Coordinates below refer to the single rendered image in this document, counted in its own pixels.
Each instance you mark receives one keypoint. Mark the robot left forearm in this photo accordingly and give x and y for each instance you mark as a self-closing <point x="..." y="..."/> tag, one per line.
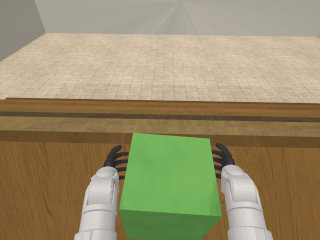
<point x="98" y="216"/>

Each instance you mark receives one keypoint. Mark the robot right forearm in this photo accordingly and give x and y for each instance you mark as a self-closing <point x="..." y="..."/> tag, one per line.
<point x="243" y="206"/>

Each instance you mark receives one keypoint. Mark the robot right hand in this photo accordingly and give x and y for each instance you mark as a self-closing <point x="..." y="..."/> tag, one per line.
<point x="226" y="158"/>

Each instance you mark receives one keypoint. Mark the robot left hand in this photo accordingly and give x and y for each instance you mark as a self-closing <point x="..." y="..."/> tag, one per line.
<point x="112" y="162"/>

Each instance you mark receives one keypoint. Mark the carton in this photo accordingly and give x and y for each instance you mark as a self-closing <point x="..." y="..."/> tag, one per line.
<point x="170" y="189"/>

